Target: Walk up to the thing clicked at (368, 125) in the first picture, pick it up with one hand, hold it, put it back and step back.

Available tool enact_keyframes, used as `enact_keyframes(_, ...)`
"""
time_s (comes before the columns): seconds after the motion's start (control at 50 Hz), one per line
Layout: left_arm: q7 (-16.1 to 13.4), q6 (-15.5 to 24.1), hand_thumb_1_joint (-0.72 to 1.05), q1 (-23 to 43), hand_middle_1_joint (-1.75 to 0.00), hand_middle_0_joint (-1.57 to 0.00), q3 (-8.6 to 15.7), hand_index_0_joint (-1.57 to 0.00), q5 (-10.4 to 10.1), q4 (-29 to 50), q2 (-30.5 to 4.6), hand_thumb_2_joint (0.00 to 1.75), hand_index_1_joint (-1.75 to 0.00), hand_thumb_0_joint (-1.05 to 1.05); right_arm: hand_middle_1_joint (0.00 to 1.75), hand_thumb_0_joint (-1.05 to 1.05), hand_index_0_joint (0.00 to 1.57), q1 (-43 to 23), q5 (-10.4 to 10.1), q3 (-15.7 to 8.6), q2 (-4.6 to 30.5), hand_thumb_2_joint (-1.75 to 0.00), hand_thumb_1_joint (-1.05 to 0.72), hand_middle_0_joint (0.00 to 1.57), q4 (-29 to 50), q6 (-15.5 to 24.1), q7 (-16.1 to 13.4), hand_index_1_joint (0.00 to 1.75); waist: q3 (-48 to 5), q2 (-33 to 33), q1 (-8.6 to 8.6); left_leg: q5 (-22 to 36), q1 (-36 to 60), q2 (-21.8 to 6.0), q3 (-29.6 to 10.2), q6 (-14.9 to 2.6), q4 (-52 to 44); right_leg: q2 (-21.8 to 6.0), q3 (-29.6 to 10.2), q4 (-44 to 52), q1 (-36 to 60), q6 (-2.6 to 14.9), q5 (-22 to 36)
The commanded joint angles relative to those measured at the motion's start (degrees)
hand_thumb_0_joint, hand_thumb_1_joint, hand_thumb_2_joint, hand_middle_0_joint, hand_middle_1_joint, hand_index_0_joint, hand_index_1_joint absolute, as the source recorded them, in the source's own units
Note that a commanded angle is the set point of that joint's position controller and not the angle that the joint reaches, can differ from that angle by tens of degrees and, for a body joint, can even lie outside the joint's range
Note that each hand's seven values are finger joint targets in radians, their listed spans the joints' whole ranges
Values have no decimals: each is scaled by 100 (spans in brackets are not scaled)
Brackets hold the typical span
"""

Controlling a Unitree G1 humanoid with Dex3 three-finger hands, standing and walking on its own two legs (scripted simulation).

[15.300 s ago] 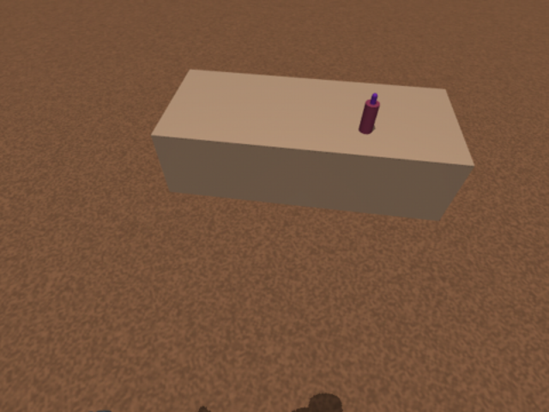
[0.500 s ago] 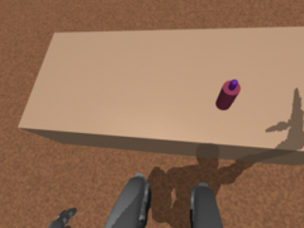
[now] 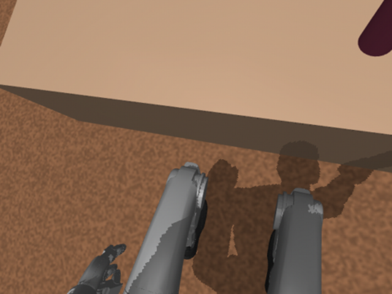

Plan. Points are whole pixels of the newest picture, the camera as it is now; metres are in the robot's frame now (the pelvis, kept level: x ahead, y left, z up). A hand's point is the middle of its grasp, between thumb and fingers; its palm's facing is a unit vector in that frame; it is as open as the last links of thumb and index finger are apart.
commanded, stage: close in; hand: right
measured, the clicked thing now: out of the picture +0.60 -0.22 +0.02
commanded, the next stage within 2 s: rest palm in 0.60 s
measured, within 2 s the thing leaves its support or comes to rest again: neither
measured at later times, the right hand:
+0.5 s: hand out of the picture +0.60 -0.23 +0.01, palm faces +0.17 +0.99 -0.03, open 16.4 cm
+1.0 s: hand out of the picture +0.61 -0.22 +0.01, palm faces +0.17 +0.98 -0.04, open 15.5 cm
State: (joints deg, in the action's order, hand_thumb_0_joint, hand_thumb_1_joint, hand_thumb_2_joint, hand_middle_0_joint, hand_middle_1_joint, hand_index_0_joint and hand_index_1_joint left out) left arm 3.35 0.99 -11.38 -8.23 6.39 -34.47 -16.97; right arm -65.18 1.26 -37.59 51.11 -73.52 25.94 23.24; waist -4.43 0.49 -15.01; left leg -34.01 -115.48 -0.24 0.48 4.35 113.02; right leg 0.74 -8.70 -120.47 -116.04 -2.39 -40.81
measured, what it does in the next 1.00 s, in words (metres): stands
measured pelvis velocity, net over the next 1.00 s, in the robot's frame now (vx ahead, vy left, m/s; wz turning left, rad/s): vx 0.00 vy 0.00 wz -0.02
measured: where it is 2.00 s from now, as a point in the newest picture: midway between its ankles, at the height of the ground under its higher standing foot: (231, 255)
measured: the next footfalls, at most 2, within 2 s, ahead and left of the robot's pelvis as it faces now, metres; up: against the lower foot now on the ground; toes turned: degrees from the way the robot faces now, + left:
none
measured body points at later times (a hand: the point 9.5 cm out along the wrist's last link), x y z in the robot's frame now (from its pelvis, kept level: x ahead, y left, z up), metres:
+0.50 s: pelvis -0.01 +0.00 -0.04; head +0.22 -0.05 +0.34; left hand +0.00 +0.27 -0.13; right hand +0.58 -0.29 +0.02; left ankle +0.11 +0.15 -0.40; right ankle +0.06 -0.13 -0.40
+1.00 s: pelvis +0.00 +0.00 -0.04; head +0.24 -0.05 +0.33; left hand +0.02 +0.28 -0.14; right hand +0.59 -0.27 +0.02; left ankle +0.11 +0.15 -0.40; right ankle +0.06 -0.13 -0.40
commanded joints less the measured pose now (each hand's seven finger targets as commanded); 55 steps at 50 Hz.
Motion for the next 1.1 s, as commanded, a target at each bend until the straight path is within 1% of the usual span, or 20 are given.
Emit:
enact_keyframes(0.0,-25,-117,89,-1434,-30,-20,433,-20,4,73,-1559,89,-30,0,1,0,8,-2071,100,95,1589,-1,28,11,1127,239,-185,1,-4028,1847,-189,971,2029,17,553,-529,-549,-167,375,1167,2240,299,1318)
enact_keyframes(0.04,-8,-192,90,-1431,-30,-20,427,-20,-15,88,-1649,89,-30,0,1,0,8,-2351,112,40,1775,-1,26,12,1442,211,-309,1,-4152,1901,-149,772,2002,20,576,-526,-423,-140,402,1080,2066,311,1060)
enact_keyframes(0.08,3,-258,90,-1458,-31,-20,458,-20,-1,112,-1662,89,-30,0,1,0,8,-2578,102,143,1622,-1,24,11,1736,153,-450,1,-4312,2059,-190,667,1978,26,599,-525,-334,-134,412,1013,1989,314,899)
enact_keyframes(0.12,-4,-340,91,-1488,-31,-19,466,-20,-13,133,-1640,89,-30,0,1,0,8,-2808,145,108,1719,-1,23,11,2191,109,-679,1,-4609,2295,-74,707,1985,27,589,-555,-226,-128,451,1021,2151,288,936)
enact_keyframes(0.2,-52,-416,91,-1488,-30,-19,545,-19,-23,34,-1614,90,-30,0,1,0,7,-3096,218,493,1242,-1,24,11,2506,-70,-1044,1,-4472,2516,-180,348,1623,50,602,-574,-231,-113,436,1081,2120,291,377)
enact_keyframes(0.22,-73,-437,91,-1551,-30,-19,554,-19,-32,9,-1610,90,-30,0,1,0,7,-3154,214,402,1279,-1,25,11,2697,-108,-1151,1,-4571,2472,-146,428,1711,48,607,-570,-226,-103,445,1091,2193,295,446)
enact_keyframes(0.26,-85,-472,91,-1559,-30,-19,546,-19,-53,-26,-1539,90,-30,0,1,0,7,-2987,228,515,1067,-1,27,10,2576,-232,-1292,1,-4441,2379,-126,448,1720,48,591,-574,-241,-85,475,1096,2030,306,479)
enact_keyframes(0.32,-110,-523,92,-1602,-30,-19,555,-19,-69,-95,-1508,90,-30,0,1,0,7,-2816,276,770,598,-1,27,10,2215,-383,-1417,1,-4060,2143,-277,467,1472,60,644,-588,-251,-85,416,1127,1942,303,563)
enact_keyframes(0.34,-112,-538,90,-1614,-30,-19,581,-19,-60,-21,-1518,90,-30,0,2,0,7,-2908,272,677,735,-2,28,10,2430,-376,-1502,2,-4116,2142,-225,616,1555,46,619,-597,-221,-71,434,1094,1911,313,718)
enact_keyframes(0.42,-96,-572,91,-1713,-30,-19,547,-19,-78,-53,-1415,90,-30,0,2,0,7,-2528,236,952,96,-3,29,9,1715,-472,-1543,2,-3536,1571,-402,694,1606,36,605,-569,-349,-38,470,997,1446,380,827)
enact_keyframes(0.46,-90,-590,91,-1695,-30,-19,592,-19,-89,120,-1477,90,-30,0,2,0,6,-2572,262,722,470,-3,32,9,1966,-413,-1606,2,-3718,1522,-283,854,1796,21,560,-567,-349,-34,527,962,1447,395,995)
enact_keyframes(0.48,-80,-607,91,-1696,-30,-19,549,-19,-86,54,-1429,90,-30,0,2,0,6,-2418,240,877,147,-3,31,9,1659,-441,-1593,2,-3619,1462,-361,863,1741,18,583,-556,-329,-31,512,945,1475,390,1026)
enact_keyframes(0.56,-63,-635,91,-1739,-30,-19,620,-19,-94,236,-1436,90,-30,0,2,0,6,-2761,244,804,253,-3,32,9,2047,-348,-1662,2,-3960,1448,-331,1015,1937,0,538,-557,-348,-31,547,958,1575,400,1178)
enact_keyframes(0.6,-32,-654,91,-1731,-30,-19,616,-19,-90,172,-1412,90,-30,0,2,0,6,-2860,244,981,-17,-3,33,9,1965,-350,-1672,2,-3878,1627,-359,863,1707,-13,554,-584,-307,-27,510,1058,1649,360,1056)
enact_keyframes(0.62,-29,-658,90,-1750,-30,-19,644,-19,-88,204,-1425,90,-30,0,2,0,6,-2935,254,856,144,-2,33,9,2153,-322,-1709,2,-3988,1684,-304,915,1708,-16,549,-593,-296,-31,508,1074,1771,354,1128)
enact_keyframes(0.64,-43,-665,91,-1785,-30,-19,666,-19,-83,184,-1422,90,-30,0,3,0,6,-3078,284,996,53,-3,33,9,2227,-320,-1720,3,-4096,1765,-370,945,1736,-21,535,-590,-332,-36,530,1057,1902,351,1147)
enact_keyframes(0.76,-69,-687,85,-1842,-28,-19,695,-17,-41,91,-1414,94,-31,0,6,0,7,-3337,326,1145,-61,-10,32,9,2332,-329,-1787,6,-4304,1960,-365,1164,1758,-60,518,-609,-276,-40,551,1014,2181,303,1445)
enact_keyframes(0.86,-71,-686,89,-1810,-30,-20,680,-19,-34,-34,-1442,91,-31,0,19,0,30,-3285,325,1202,-142,-13,25,33,1945,-384,-1742,19,-3981,1759,-441,1062,1694,-63,534,-588,-279,-34,544,930,1853,319,1316)
enact_keyframes(0.92,-63,-709,89,-1808,-29,-20,636,-19,-30,45,-1417,91,-30,0,25,0,40,-3242,313,1132,-64,-17,21,42,1924,-401,-1745,25,-4166,1560,-421,1222,2004,-58,517,-563,-293,-36,596,842,1805,345,1453)
enact_keyframes(1.08,-47,-723,88,-1714,-30,-20,571,-19,-26,82,-1458,91,-30,0,44,0,68,-3540,432,1188,111,-27,12,71,1567,-422,-1806,45,-3835,1664,-492,742,1711,-23,559,-566,-298,-34,554,925,1542,355,919)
